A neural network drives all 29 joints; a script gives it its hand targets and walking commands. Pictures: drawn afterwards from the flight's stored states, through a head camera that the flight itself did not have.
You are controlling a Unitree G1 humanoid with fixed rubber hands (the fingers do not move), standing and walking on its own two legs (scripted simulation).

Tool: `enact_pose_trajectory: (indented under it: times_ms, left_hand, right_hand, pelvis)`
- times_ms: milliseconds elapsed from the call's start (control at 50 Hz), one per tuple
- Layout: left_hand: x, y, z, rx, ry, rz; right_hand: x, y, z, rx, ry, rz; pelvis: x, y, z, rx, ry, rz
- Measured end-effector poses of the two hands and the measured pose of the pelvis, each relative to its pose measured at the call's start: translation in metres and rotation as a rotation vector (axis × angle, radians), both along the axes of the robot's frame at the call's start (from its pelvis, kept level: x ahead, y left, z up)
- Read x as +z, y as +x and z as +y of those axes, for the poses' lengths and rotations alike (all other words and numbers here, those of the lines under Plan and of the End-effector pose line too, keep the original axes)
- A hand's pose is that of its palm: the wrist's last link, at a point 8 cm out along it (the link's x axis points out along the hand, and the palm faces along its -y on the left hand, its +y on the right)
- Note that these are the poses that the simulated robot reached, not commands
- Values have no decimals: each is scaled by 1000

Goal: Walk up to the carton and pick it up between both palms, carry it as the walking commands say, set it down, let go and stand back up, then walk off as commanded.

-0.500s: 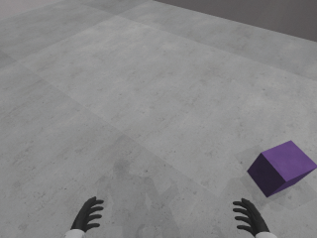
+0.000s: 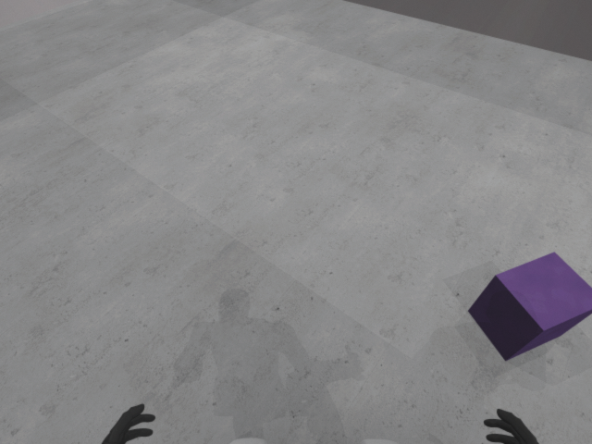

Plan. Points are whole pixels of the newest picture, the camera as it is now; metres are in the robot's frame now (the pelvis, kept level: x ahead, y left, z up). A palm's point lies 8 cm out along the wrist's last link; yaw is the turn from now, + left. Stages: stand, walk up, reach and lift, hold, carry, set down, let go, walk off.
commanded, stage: stand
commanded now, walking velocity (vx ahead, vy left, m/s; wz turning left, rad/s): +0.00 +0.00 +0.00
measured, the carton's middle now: (529, 307) +0.58 -0.72 -0.62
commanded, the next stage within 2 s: walk up in 1.36 s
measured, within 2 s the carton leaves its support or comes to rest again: neither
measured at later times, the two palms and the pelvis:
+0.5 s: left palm out of the picture +0.09 +0.29 -0.09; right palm out of the picture +0.06 -0.29 -0.09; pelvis -0.01 +0.01 +0.02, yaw -1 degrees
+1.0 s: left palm out of the picture +0.07 +0.29 -0.09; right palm out of the picture +0.06 -0.28 -0.09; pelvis -0.01 +0.01 +0.03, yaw -1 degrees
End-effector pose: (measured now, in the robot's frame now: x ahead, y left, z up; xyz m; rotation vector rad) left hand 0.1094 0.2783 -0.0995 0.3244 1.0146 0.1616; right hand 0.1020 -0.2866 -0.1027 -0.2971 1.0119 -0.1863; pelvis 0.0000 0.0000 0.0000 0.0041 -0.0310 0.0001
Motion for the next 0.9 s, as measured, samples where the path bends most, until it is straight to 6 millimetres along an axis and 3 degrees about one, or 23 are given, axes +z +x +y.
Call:
enact_pose_trajectory:
  times_ms: [200, 540, 740, 900]
  left_hand:
    - [-2, -10, -6, 0, -21, 46]
    - [11, -25, 12, 22, -11, 93]
    - [10, -44, 15, 38, -8, 153]
    - [10, -44, 13, 35, -15, 168]
  right_hand:
    - [5, -11, -2, -12, 1, 38]
    - [11, -44, 1, -45, 0, 132]
    - [13, -47, 0, -50, 3, 159]
    - [16, -44, 2, -56, 1, 161]
  pelvis:
    - [8, -4, -1, -1, -2, -8]
    - [24, -10, 6, -15, -1, -33]
    - [29, -11, 6, -17, 0, -28]
    - [31, -12, 7, -14, -4, -30]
